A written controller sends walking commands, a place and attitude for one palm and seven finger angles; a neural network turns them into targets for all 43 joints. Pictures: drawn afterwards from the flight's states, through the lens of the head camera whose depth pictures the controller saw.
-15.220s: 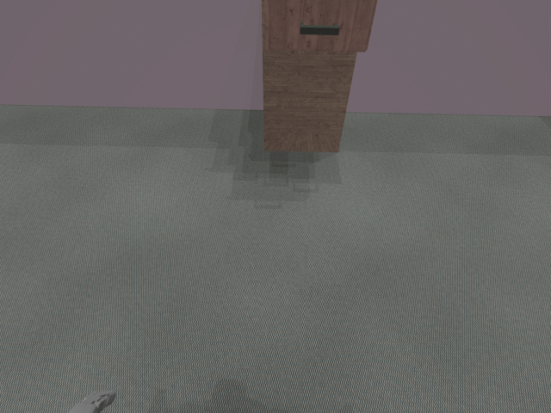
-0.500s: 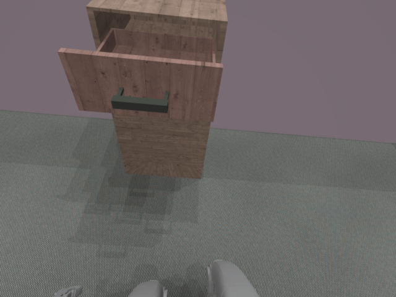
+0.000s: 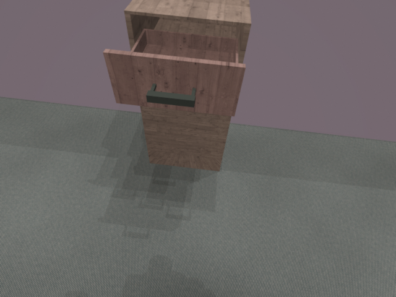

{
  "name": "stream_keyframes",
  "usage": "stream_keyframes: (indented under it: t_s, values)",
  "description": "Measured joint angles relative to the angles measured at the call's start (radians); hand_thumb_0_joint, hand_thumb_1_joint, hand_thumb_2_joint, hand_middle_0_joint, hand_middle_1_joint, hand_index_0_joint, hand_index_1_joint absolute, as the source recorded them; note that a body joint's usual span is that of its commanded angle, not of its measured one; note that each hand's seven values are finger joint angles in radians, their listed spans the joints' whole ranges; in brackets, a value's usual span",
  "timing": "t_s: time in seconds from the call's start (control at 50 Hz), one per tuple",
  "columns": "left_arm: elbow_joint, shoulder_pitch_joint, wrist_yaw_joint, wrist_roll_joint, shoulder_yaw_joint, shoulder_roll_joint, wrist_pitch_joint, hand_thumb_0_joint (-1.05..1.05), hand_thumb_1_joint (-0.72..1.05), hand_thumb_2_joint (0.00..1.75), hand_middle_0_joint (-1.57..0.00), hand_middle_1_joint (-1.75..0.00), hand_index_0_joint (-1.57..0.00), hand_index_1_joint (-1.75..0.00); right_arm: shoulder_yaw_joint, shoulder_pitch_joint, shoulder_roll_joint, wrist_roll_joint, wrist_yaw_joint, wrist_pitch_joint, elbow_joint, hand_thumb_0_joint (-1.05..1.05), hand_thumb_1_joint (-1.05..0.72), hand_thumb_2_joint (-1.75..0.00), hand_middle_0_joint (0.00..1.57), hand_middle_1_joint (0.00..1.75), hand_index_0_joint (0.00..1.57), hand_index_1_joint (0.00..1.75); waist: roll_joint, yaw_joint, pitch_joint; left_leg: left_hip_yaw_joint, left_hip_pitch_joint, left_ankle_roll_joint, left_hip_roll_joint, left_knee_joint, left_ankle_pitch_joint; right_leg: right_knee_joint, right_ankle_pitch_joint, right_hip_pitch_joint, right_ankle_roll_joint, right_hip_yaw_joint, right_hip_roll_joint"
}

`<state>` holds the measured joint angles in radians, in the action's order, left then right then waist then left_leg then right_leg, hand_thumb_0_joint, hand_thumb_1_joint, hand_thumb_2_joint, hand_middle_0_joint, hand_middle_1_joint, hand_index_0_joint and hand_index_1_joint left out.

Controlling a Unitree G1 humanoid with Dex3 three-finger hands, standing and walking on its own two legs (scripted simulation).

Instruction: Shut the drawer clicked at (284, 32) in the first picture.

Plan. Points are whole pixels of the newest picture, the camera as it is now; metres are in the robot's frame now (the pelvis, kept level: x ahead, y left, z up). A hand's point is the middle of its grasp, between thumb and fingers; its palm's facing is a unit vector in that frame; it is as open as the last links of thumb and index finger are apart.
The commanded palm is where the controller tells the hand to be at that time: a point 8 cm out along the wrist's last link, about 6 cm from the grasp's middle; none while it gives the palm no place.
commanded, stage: relax the arm and regain balance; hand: left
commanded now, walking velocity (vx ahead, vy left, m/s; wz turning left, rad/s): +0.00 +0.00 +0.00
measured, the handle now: (172, 94) +0.63 +0.13 +0.03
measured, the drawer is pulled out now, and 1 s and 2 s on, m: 0.28 0.28 0.28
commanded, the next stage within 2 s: come to a stop and stand still in 0.26 s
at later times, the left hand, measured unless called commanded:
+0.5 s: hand out of the picture -0.03 +0.20 -0.17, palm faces -0.01 -0.96 -0.27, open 16.3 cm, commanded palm none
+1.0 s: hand out of the picture -0.01 +0.16 -0.17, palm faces -0.04 -0.98 -0.20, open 16.4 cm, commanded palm none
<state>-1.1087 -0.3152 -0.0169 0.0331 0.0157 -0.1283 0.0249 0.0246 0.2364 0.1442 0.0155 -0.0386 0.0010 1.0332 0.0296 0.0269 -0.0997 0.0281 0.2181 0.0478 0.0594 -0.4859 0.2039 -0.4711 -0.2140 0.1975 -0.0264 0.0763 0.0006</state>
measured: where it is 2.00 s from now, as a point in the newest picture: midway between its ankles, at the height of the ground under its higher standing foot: outside the picture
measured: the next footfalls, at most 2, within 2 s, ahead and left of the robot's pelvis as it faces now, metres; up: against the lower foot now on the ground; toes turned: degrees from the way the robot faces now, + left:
none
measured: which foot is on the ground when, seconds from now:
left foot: down 0.00-1.00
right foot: down 0.00-1.00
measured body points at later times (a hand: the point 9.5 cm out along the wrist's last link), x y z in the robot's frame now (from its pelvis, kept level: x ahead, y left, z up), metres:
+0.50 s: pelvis -0.01 +0.00 +0.00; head +0.00 -0.01 +0.45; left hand -0.03 +0.25 -0.15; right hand -0.01 -0.22 -0.17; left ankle +0.04 +0.09 -0.74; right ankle +0.03 -0.15 -0.74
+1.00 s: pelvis +0.01 -0.02 +0.00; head +0.02 -0.02 +0.45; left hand -0.01 +0.21 -0.16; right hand +0.03 -0.25 -0.15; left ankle +0.04 +0.09 -0.74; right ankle +0.03 -0.15 -0.74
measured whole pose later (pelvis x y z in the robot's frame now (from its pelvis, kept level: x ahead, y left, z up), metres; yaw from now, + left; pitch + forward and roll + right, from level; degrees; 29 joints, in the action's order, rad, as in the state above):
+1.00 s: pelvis +0.01 -0.02 +0.00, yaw -1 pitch -2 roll +0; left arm -1.10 -0.35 -0.03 0.03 0.03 -0.18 -0.02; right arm 0.00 0.26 0.19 0.00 -0.01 -0.02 1.08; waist 0.00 0.00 -0.04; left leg 0.02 0.22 0.02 0.04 -0.47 0.21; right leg -0.48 -0.23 0.22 -0.01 0.08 -0.02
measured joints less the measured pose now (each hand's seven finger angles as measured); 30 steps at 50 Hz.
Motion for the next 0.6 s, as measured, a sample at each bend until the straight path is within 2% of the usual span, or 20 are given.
stream_keyframes:
  t_s: [0.2,0.4,0.44,0.52,0.6]
  values:
    - [-0.036,0.021,-0.003,0.001,-0.022,-0.05,-0.005,-0.04,-0.49,0.3,-0.15,-0.3,-0.15,-0.3,0.003,0.003,-0.002,0.0,0.011,0.012,0.027,0.0,-0.94,-0.9,0.2,0.3,0.2,0.3,-0.006,-0.012,-0.01,0.004,-0.004,0.011,0.018,0.049,-0.048,0.028,0.024,0.002,0.0,-0.004,0.02]
    - [-0.05,0.04,-0.006,0.001,-0.027,-0.08,-0.01,-0.03,-0.49,0.3,-0.15,-0.3,-0.15,-0.3,0.001,0.039,-0.012,0.0,0.022,0.021,0.057,0.0,-0.91,-0.9,0.2,0.3,0.2,0.3,-0.038,-0.03,-0.022,0.009,-0.001,0.003,0.018,0.068,-0.064,0.03,0.034,0.012,-0.002,-0.01,0.022]
    - [-0.037,0.025,-0.024,-0.002,-0.017,-0.077,-0.03,-0.03,-0.49,0.3,-0.15,-0.3,-0.15,-0.3,-0.009,0.046,-0.002,-0.006,0.033,0.017,0.057,0.0,-0.91,-0.9,0.2,0.3,0.2,0.3,-0.051,-0.03,-0.01,0.007,0.023,-0.004,0.005,0.025,-0.044,0.021,0.039,0.022,-0.014,-0.01,0.009]
    - [-0.013,-0.013,-0.028,0.0,-0.002,-0.068,-0.035,-0.02,-0.49,0.3,-0.15,-0.3,-0.15,-0.3,-0.014,0.073,0.02,-0.006,0.042,0.002,0.033,0.0,-0.91,-0.9,0.2,0.3,0.2,0.3,-0.058,-0.042,0.051,-0.001,0.037,-0.005,0.0,-0.039,0.007,-0.043,-0.012,0.039,-0.002,-0.005,0.001]
    - [0.0,-0.037,-0.019,0.01,0.016,-0.06,-0.037,-0.04,-0.51,0.29,-0.15,-0.3,-0.15,-0.3,-0.015,0.075,0.038,-0.009,0.039,-0.006,0.019,0.0,-0.91,-0.9,0.2,0.3,0.2,0.3,-0.069,-0.043,0.1,-0.011,0.019,-0.002,0.003,-0.041,0.024,-0.064,-0.033,0.032,0.001,0.006,0.003]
